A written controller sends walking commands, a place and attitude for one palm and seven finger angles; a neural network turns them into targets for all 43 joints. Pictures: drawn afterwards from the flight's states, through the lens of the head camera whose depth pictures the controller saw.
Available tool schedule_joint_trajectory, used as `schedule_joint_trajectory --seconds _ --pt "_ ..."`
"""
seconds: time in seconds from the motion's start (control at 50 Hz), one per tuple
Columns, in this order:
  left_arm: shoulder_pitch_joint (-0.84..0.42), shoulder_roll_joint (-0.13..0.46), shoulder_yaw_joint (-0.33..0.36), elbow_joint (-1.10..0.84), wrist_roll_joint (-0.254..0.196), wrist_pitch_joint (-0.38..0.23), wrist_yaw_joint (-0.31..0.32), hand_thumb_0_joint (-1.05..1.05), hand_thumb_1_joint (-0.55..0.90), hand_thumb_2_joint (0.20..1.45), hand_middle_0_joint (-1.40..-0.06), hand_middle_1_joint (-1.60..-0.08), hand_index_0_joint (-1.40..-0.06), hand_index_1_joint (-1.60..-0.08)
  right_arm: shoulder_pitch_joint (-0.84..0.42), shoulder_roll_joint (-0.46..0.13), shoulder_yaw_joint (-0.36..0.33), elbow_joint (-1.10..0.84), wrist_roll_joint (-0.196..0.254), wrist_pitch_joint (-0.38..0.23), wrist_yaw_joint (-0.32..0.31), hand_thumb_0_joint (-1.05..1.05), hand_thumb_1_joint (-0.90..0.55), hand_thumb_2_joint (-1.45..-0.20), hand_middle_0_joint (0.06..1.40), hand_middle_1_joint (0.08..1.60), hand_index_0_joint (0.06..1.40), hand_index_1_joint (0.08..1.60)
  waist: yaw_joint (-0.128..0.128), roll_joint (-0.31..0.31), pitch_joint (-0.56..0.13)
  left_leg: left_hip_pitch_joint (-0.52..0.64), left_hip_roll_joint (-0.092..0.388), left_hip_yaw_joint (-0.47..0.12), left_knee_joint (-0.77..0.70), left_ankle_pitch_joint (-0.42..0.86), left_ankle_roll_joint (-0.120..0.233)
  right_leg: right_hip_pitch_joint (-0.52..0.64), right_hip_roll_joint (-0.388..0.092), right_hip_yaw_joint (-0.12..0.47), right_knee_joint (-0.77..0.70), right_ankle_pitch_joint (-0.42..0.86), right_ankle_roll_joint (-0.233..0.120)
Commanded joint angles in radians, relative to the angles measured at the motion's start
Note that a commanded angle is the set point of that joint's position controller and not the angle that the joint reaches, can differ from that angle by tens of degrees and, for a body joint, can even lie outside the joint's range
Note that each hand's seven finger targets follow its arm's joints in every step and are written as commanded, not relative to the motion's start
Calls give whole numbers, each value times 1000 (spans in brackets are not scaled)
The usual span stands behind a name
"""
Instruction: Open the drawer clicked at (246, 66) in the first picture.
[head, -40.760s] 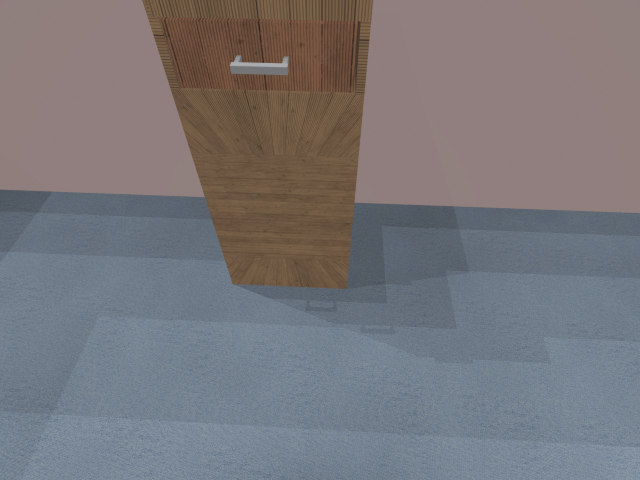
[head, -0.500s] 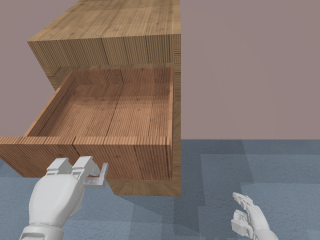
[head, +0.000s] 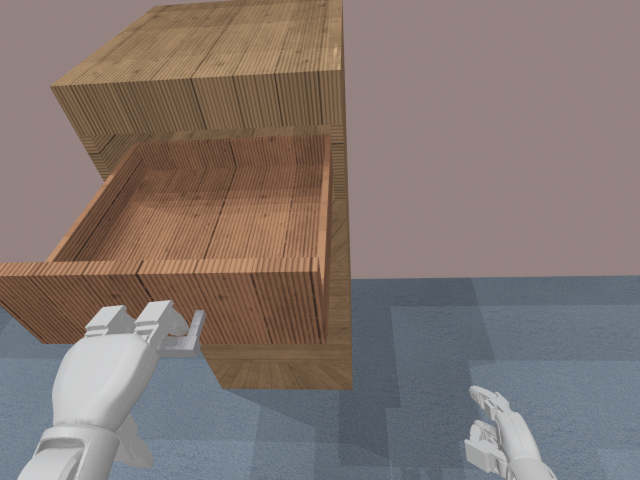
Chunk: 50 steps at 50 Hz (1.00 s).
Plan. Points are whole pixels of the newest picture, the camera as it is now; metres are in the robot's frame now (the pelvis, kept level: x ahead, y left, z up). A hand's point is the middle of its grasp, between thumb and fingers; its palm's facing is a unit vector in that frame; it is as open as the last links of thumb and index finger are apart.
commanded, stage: lift the hand off the handle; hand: left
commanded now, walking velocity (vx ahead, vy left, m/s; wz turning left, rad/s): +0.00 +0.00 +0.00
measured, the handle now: (152, 332) +0.23 +0.23 +0.11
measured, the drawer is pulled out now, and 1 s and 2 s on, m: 0.30 0.30 0.30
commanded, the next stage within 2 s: draw the hand back to the body in 1.54 s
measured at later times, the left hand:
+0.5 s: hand (137, 374) +0.19 +0.23 +0.09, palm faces +0.06 -0.09 -0.99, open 13.6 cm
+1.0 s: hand (101, 337) +0.19 +0.25 +0.16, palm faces +0.12 -0.07 -0.99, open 13.1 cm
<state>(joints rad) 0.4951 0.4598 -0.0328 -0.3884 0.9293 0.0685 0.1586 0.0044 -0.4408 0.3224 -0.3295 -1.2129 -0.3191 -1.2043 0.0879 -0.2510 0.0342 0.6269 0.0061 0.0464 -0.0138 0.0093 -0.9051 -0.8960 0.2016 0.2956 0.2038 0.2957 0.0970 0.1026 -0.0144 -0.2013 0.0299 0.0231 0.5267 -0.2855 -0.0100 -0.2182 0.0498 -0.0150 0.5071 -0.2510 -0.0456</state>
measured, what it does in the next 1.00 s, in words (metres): stands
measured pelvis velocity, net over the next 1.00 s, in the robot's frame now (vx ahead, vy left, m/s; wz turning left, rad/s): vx -0.03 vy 0.02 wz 0.04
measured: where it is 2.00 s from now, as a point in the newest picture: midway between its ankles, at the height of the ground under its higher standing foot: outside the picture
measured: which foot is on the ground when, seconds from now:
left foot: down 0.00-1.00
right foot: down 0.00-1.00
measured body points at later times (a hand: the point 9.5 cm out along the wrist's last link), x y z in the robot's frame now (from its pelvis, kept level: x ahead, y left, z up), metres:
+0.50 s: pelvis -0.02 +0.01 +0.00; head -0.04 -0.04 +0.45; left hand +0.18 +0.24 +0.15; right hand +0.22 -0.18 -0.08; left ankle +0.00 +0.13 -0.74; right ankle +0.02 -0.09 -0.74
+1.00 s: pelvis -0.03 +0.02 +0.01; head -0.06 -0.04 +0.45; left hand +0.18 +0.25 +0.21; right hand +0.23 -0.14 -0.07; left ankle +0.00 +0.13 -0.74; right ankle +0.02 -0.09 -0.74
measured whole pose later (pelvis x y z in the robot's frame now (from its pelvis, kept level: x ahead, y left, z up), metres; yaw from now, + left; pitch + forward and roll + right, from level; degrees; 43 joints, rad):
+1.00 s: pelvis -0.03 +0.02 +0.01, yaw +2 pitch -7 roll +0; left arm 0.11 0.55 -0.10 -0.36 0.84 0.17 -0.08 0.00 -0.49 0.30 -0.47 -1.27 -0.44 -1.27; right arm 0.03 -0.24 0.07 0.66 0.04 0.03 -0.02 0.01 -0.91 -0.90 0.20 0.30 0.20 0.30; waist 0.15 0.14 0.02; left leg -0.11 -0.02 0.00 0.41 -0.19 0.02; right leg -0.12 0.00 -0.03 0.41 -0.17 -0.01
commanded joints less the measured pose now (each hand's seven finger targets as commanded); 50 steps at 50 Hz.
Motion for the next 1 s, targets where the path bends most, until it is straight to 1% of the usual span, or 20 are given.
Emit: schedule_joint_trajectory --seconds 0.0,0.2,0.22,0.28,0.32,0.38,0.42,0.48,0.52,0.6,0.62,0.64,0.72,0.76,0.82,0.86,0.9,0.92,0.94,0.98 --pt "-86 155 173 -129 10 19 49 0 -500 300 -300 -1200 -300 -1200 -186 -66 -33 -170 -4 -59 -6 0 -900 -900 200 300 200 300 25 -83 -79 -11 -63 2 -48 127 25 5 -38 81 -135 43 31" --pt "-267 178 165 -17 19 25 47 0 -500 300 -300 -1200 -300 -1200 -191 -64 -34 -139 4 -68 -33 0 -900 -900 200 300 200 300 12 -114 -72 -11 -66 3 -54 94 27 -8 -44 82 -156 -18 37" --pt "-281 214 197 -14 8 21 47 0 -500 300 -300 -1200 -300 -1200 -188 -66 -36 -135 8 -72 -37 0 -900 -900 200 300 200 300 16 -107 -69 -4 -62 4 -56 82 24 -5 -44 83 -159 -38 35" --pt "-309 187 161 -75 13 21 41 0 -500 300 -300 -1200 -300 -1200 -205 -57 -32 -144 4 -75 -36 0 -900 -900 200 300 200 300 28 -75 -119 25 -65 -1 -74 117 28 29 -41 60 -150 -7 32" --pt "-351 246 208 -105 8 25 37 0 -500 300 -300 -1200 -300 -1200 -214 -60 -28 -139 7 -76 -40 0 -900 -900 200 300 200 300 30 -25 -131 46 -62 -4 -83 127 25 49 -41 68 -158 -3 27" --pt "-405 205 160 -89 2 31 17 0 -500 300 -300 -1200 -300 -1200 -221 -49 -21 -140 6 -76 -42 0 -900 -900 200 300 200 300 19 -63 -95 45 -63 -5 -98 116 30 32 -40 50 -175 -26 34" --pt "-474 278 216 -99 -9 26 8 0 -500 300 -300 -1200 -300 -1200 -226 -56 -18 -132 13 -78 -48 0 -900 -900 200 300 200 300 18 -30 -89 62 -59 -6 -111 101 27 41 -37 62 -193 -56 30" --pt "-503 233 169 -112 -13 22 -8 0 -500 300 -300 -1200 -300 -1200 -231 -46 -15 -137 10 -83 -46 0 -900 -900 200 300 200 300 24 -24 -105 74 -62 -10 -131 122 28 61 -36 38 -191 -30 30" --pt "-535 288 217 -149 -23 20 -17 0 -500 300 -300 -1200 -300 -1200 -237 -52 -14 -137 16 -86 -44 0 -900 -900 200 300 200 300 28 7 -132 97 -57 -13 -135 145 24 86 -34 47 -193 -1 25" --pt "-571 270 193 -181 -29 15 -37 0 -500 300 -300 -1200 -300 -1200 -243 -48 -13 -139 13 -87 -37 0 -900 -900 200 300 200 300 30 -8 -138 103 -59 -15 -150 174 24 101 -37 32 -195 26 26" --pt "-567 317 244 -194 -48 14 -39 0 -500 300 -300 -1200 -300 -1200 -246 -52 -10 -140 22 -91 -36 0 -900 -900 200 300 200 300 33 27 -134 98 -51 -18 -154 162 19 114 -33 39 -192 20 21" --pt "-586 269 194 -203 -37 15 -44 0 -500 300 -300 -1200 -300 -1200 -253 -42 -2 -146 12 -94 -30 0 -900 -900 200 300 200 300 37 -1 -152 97 -57 -17 -154 165 19 117 -39 27 -188 14 23" --pt "-617 296 217 -225 -61 32 -61 0 -500 300 -300 -1200 -300 -1200 -266 -57 -8 -145 29 -88 -23 0 -900 -900 200 300 200 300 30 39 -140 100 -45 -25 -175 169 15 128 -32 27 -187 39 19" --pt "-631 240 151 -223 -57 44 -78 0 -500 300 -300 -1200 -300 -1200 -265 -47 -9 -139 24 -83 -16 0 -900 -900 200 300 200 300 20 15 -136 104 -48 -27 -190 179 17 123 -32 14 -188 42 21" --pt "-635 310 217 -223 -86 72 -106 0 -500 300 -300 -1200 -300 -1200 -278 -66 -5 -147 39 -80 -14 0 -900 -900 200 300 200 300 26 -2 -135 84 -38 -29 -190 153 15 142 -34 22 -181 43 24" --pt "-661 239 133 -179 -75 91 -133 0 -500 300 -300 -1200 -300 -1200 -276 -53 1 -142 32 -68 -11 0 -900 -900 200 300 200 300 12 -39 -95 75 -45 -27 -208 137 18 115 -37 9 -196 8 27" --pt "-715 268 142 -182 -69 107 -153 0 -500 300 -300 -1200 -300 -1200 -281 -67 5 -149 36 -62 -13 0 -900 -900 200 300 200 300 17 -53 -91 62 -47 -28 -213 113 19 107 -39 5 -198 -10 32" --pt "-760 340 209 -207 -86 105 -160 0 -500 300 -300 -1200 -300 -1200 -296 -72 5 -153 48 -70 -17 0 -900 -900 200 300 200 300 14 -22 -114 56 -35 -30 -210 77 18 129 -37 19 -181 -10 29" --pt "-801 284 141 -233 -64 100 -170 0 -500 300 -300 -1200 -300 -1200 -309 -58 17 -168 37 -75 -12 0 -900 -900 200 300 200 300 31 -20 -155 60 -51 -28 -204 101 19 142 -40 14 -175 -20 26" --pt "-801 288 145 -228 -76 94 -175 0 -500 300 -300 -1200 -300 -1200 -289 -62 7 -156 37 -70 -15 0 -900 -900 200 300 200 300 20 -17 -149 72 -48 -34 -215 103 20 138 -40 7 -184 -9 28"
